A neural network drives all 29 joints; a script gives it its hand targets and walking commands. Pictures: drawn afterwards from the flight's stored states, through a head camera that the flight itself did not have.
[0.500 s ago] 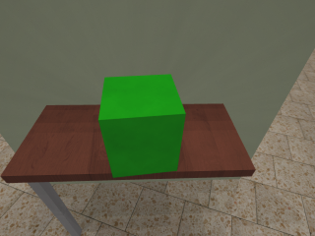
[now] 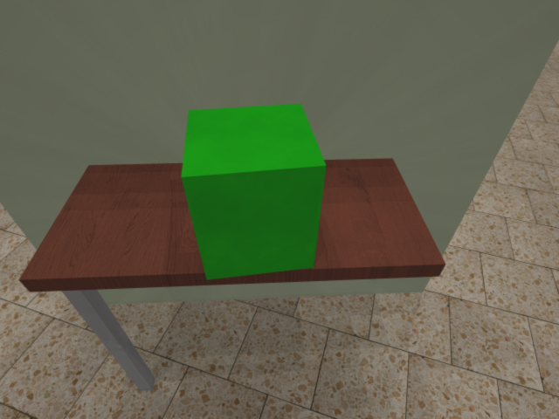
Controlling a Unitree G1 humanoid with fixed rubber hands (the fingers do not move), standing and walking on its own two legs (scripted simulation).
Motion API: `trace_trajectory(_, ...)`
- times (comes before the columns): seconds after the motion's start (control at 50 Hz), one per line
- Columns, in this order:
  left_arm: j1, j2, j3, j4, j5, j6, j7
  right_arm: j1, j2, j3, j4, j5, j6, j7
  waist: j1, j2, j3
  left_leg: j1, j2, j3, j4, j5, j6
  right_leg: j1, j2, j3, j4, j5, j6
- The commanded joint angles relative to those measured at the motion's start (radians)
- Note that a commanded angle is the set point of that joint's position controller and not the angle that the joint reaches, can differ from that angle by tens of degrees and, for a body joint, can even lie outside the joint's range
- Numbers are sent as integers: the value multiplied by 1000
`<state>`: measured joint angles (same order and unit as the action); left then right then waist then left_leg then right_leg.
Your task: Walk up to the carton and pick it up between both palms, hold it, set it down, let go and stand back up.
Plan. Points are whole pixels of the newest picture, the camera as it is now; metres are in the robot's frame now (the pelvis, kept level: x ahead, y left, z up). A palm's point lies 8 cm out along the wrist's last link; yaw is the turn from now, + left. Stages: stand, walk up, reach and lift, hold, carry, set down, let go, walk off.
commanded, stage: stand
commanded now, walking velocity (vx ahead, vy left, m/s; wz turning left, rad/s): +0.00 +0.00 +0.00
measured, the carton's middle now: (253, 192) +0.51 +0.05 +0.06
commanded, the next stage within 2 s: none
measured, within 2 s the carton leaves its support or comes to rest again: neither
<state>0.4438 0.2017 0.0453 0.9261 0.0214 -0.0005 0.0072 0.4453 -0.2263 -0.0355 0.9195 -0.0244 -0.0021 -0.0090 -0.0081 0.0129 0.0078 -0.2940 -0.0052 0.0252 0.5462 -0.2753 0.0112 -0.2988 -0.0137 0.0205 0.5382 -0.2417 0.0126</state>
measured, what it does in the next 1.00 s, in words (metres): steps on the spot: right foot, then left foot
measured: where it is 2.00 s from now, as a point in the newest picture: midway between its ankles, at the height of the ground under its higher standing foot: outside the picture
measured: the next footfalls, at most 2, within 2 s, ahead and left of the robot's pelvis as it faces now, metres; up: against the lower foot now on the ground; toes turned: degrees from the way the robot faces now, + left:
right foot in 0.30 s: +0.02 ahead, -0.09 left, +0.00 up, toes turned -3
left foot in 0.70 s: +0.04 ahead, +0.12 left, +0.00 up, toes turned +4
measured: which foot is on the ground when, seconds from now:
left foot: down 0.00-0.28, up 0.30-0.68, down 0.70-1.00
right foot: down 0.00-0.16, up 0.18-0.28, down 0.30-0.74, up 0.76-1.00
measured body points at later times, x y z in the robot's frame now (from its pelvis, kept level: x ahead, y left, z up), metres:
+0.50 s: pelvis -0.03 -0.03 -0.01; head -0.08 -0.05 +0.44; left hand -0.13 +0.19 -0.15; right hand +0.00 -0.27 -0.16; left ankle -0.02 +0.11 -0.66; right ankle -0.02 -0.09 -0.73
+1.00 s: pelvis +0.04 -0.01 -0.01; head +0.04 -0.01 +0.44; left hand +0.10 +0.25 -0.14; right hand -0.03 -0.24 -0.16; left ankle +0.00 +0.12 -0.73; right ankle +0.11 -0.15 -0.70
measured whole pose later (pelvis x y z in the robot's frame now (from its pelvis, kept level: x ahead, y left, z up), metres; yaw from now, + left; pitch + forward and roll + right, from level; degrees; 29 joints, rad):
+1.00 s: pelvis +0.04 -0.01 -0.01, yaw -2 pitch -3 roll +1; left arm 0.37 0.23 0.07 0.84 0.03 0.00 0.00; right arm 0.48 -0.18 -0.03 0.98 -0.04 -0.02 -0.03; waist -0.04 -0.01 0.05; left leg -0.13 0.05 0.09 0.57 -0.38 -0.01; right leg -0.45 -0.05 0.01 0.85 -0.35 0.01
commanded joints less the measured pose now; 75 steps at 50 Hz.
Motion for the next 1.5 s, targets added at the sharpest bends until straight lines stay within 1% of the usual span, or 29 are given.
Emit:
trace_trajectory(0.0, 64, 161, 45, -52, 3, -8, 8, 61, -147, -50, -57, -5, -5, -11, 5, -12, 165, -153, 57, -138, -199, -443, 9, -112, -21, 86, -136, -416, -20)
trace_trajectory(0.12, 236, 71, 37, 25, 19, 8, 6, -75, -192, -75, -74, -12, 5, -30, 58, 143, 26, -399, 177, -193, -349, -519, 104, 219, 103, -144, 432, -181, 5)
trace_trajectory(0.18, 359, 53, 49, 24, 26, 27, 9, -276, -219, -83, -100, -8, 22, -38, 150, 158, 64, -654, 247, -201, -379, -591, 114, 370, 19, -87, 488, -192, -24)
trace_trajectory(0.22, 360, 69, 51, 6, 19, 13, 18, -274, -122, -43, -85, 4, 36, -31, 162, -119, 167, -561, 93, -90, 45, -544, 6, 190, -83, 121, 9, -343, -62)
trace_trajectory(0.24, 260, 140, 53, -20, 45, 2, 27, -147, -34, -25, -79, 5, 38, -22, 74, -368, 256, -446, -22, 11, 437, -350, -32, -84, -277, 509, -338, -685, -96)
trace_trajectory(0.26, 106, 144, 42, -64, 44, -3, 43, -38, -48, -29, -53, -26, 38, -18, -25, -215, 374, -379, 12, -94, 520, -267, -42, -263, -311, 592, -437, -652, -102)
trace_trajectory(0.28, 50, 114, 23, -65, 28, -9, 43, 57, -31, -27, -6, -29, 42, -14, -78, -73, 366, -350, 23, -104, 527, -212, -56, -217, -241, 463, -378, -535, -54)
trace_trajectory(0.32, 56, 210, 58, -52, 12, -23, 44, -4, -54, -23, -59, -43, 45, -14, -17, -178, 392, -298, 30, -98, 602, -139, -46, -392, -321, 590, -545, -769, -142)
trace_trajectory(0.36, 2, 163, 58, -29, 20, -24, 36, -17, -123, -55, -56, -46, 45, -6, -22, -173, 424, -245, 45, -87, 697, -106, -44, -422, -289, 505, -525, -807, -207)
trace_trajectory(0.42, 66, 120, 42, -9, 20, -30, 37, 17, -113, -54, -40, -27, 44, -2, -12, -88, 342, -305, 50, -58, 602, -124, -35, -142, -226, 338, -413, -550, -140)
trace_trajectory(0.54, 253, 136, 45, 54, 30, -26, 41, -87, -59, -42, -81, -5, 17, -8, 72, -91, 209, -326, 54, -14, 239, -183, -33, 215, -237, 318, -312, -399, -144)
trace_trajectory(0.64, 160, 141, 43, 1, 34, -9, 21, 76, -64, -69, -56, -15, -24, -19, 1, -123, 92, 68, 13, 27, -30, -128, 10, 9, -181, 185, -172, -389, -161)
trace_trajectory(0.68, 72, 114, 28, -47, 19, -10, 14, 210, -114, -86, -10, -32, -41, -23, -71, -16, 77, 337, 84, -113, -95, -81, 57, -287, -96, 72, -22, -459, -80)
trace_trajectory(0.7, 44, 47, 3, -88, -1, -11, 9, 245, -181, -93, -3, -47, -45, -31, -91, 184, 87, 365, 299, -455, -242, -332, 148, -451, 25, -72, 260, -406, -12)
trace_trajectory(0.74, 57, 83, 39, -106, 43, 8, -3, 210, -187, -103, -9, -35, -36, -44, -82, 114, 190, 109, 463, -674, -387, -674, 337, -416, -10, -21, 627, -431, -11)
trace_trajectory(0.92, 10, 50, 21, -156, 0, -26, -12, 7, -141, -45, -18, -19, -44, -31, 9, 177, 200, 34, 232, -128, -188, 194, 145, -153, -32, -30, 208, -70, 2)
trace_trajectory(1.0, 105, 121, 49, -139, 5, -35, 10, 0, -152, -38, -34, -19, -18, -15, 53, 33, 82, -117, 168, -36, 59, 151, 72, 217, 42, -103, 7, 170, 4)
trace_trajectory(1.02, 119, 153, 54, -147, 4, -36, 23, 24, -111, -19, -40, -10, -15, -11, 60, -66, 35, -188, 128, 7, 140, 60, 19, 306, -21, -27, 20, 217, -14)
trace_trajectory(1.06, 105, 257, 68, -201, 7, -32, 48, 39, -88, -17, -80, -5, 5, -8, 64, -221, -34, -193, 16, 48, 481, -326, -50, 207, -355, 423, -145, 165, -220)
trace_trajectory(1.08, 84, 298, 88, -197, 15, -25, 49, 36, -101, -26, -96, -22, 36, -14, 72, -240, -19, -181, 28, -18, 624, -478, -31, 96, -404, 519, -208, -100, -317)
trace_trajectory(1.1, -8, 284, 82, -211, 18, -18, 51, -31, -125, -25, -109, -26, 56, -14, 62, -208, 88, -259, 50, -49, 665, -396, -32, 27, -390, 538, -253, -212, -317)
trace_trajectory(1.16, -127, 249, 50, -247, 25, -10, 52, 26, -80, -12, -103, -13, 49, -8, 9, -190, 106, -185, 84, -65, 570, -339, -32, -36, -301, 297, -173, 61, -271)
trace_trajectory(1.24, -217, 251, 49, -270, 23, 1, 42, 34, -109, -29, -127, -6, 40, -4, -14, -244, 16, -66, 60, -5, 360, -234, -37, -47, -248, 210, -90, 138, -256)
trace_trajectory(1.3, -282, 226, 29, -308, 2, 10, 35, 105, -126, -41, -144, 2, 13, 2, -85, -112, -69, 171, 39, 19, 1, 107, -5, -116, -167, 102, 96, 180, -151)
trace_trajectory(1.34, -235, 102, 5, -328, -26, 17, 29, -7, -252, -65, -205, -10, -7, 1, -48, 242, -49, 120, 298, -368, -198, 149, 111, -237, 37, -54, 388, -237, -31)
trace_trajectory(1.36, -242, 122, 28, -320, -13, 35, 37, -82, -313, -86, -231, -3, 2, -4, -69, 295, 9, -84, 418, -495, -292, 48, 245, -174, 51, 1, 528, -434, -23)
trace_trajectory(1.38, -255, 161, 32, -307, -16, 45, 42, -201, -305, -82, -258, -3, 8, -8, -46, 302, 79, -183, 448, -507, -310, 67, 290, -160, 10, 42, 608, -376, -16)
trace_trajectory(1.44, -235, 165, 27, -267, -19, 15, 37, -201, -201, -35, -271, -12, -3, -19, -26, 218, 65, 44, 313, -249, -138, 587, 218, -208, 21, 50, 553, -320, -13)
trace_trajectory(1.48, -235, 146, 24, -254, -17, 0, 28, -151, -198, -32, -256, -14, 4, -22, -42, 191, 8, 238, 265, -208, -60, 673, 181, -257, 15, 27, 408, -293, -1)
